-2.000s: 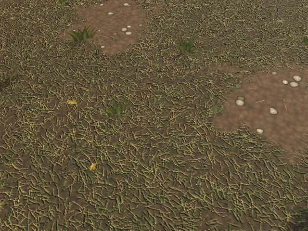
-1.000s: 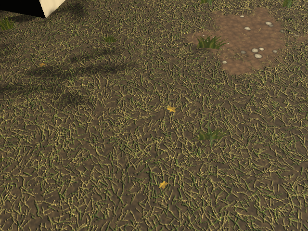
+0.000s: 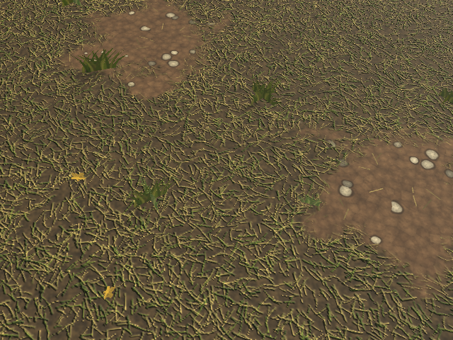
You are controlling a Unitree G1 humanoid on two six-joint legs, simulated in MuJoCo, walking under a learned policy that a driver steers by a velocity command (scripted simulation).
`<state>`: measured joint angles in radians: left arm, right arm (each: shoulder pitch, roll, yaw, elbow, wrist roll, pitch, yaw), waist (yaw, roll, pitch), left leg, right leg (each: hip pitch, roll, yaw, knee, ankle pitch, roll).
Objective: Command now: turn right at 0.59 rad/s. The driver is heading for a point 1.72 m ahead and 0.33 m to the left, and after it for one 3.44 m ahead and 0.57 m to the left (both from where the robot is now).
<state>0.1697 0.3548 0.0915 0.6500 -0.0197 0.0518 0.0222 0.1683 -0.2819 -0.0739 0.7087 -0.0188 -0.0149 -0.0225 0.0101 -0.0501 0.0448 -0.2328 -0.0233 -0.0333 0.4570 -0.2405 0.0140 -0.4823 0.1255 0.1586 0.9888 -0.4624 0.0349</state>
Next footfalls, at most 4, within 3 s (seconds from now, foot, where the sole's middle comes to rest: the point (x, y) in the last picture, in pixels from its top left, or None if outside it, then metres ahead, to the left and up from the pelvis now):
0.28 right None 0.03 -0.15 -0.78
0.70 left None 0.01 0.07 -0.78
1.22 right None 0.41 -0.06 -0.78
1.68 left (119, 311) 0.54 0.32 -0.78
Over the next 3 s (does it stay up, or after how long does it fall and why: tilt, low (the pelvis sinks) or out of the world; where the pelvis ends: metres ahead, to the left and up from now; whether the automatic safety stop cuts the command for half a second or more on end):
stays up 1.14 0.31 0.01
